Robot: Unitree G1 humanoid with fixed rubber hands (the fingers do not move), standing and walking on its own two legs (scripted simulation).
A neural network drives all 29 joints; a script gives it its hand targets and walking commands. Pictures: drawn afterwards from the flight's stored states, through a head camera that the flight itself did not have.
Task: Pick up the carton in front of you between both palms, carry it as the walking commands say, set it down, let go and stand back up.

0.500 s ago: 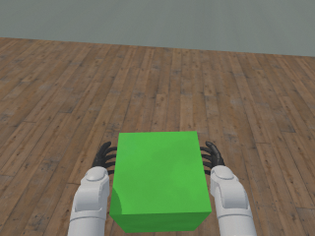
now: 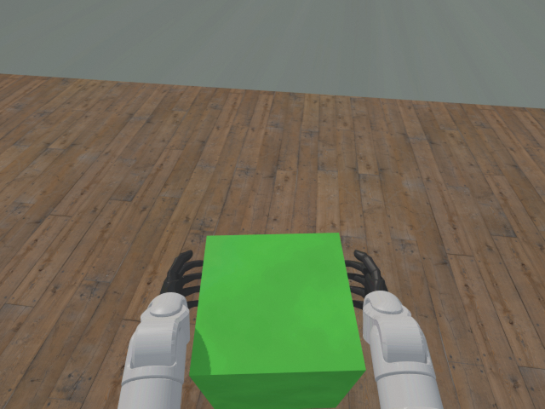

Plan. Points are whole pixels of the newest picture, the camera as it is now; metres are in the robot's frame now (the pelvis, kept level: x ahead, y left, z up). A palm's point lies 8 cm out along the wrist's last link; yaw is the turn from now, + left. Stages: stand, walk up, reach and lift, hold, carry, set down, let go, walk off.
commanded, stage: carry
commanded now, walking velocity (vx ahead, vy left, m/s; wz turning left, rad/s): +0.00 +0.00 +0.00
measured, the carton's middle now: (274, 326) +0.28 +0.00 -0.05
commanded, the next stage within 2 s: hold in 1.06 s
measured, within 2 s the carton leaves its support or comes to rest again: neither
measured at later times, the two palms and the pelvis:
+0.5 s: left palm (164, 323) +0.25 +0.16 +0.04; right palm (378, 321) +0.24 -0.14 +0.04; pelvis -0.04 +0.01 +0.00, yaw +0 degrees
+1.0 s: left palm (157, 329) +0.24 +0.16 +0.04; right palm (373, 328) +0.24 -0.13 +0.04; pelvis -0.05 +0.01 +0.00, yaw +0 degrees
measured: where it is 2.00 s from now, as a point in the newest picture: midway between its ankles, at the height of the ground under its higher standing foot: outside the picture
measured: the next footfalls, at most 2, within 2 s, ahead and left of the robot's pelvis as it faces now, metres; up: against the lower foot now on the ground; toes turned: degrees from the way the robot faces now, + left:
none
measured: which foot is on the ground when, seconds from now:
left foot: down 0.00-1.00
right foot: down 0.00-1.00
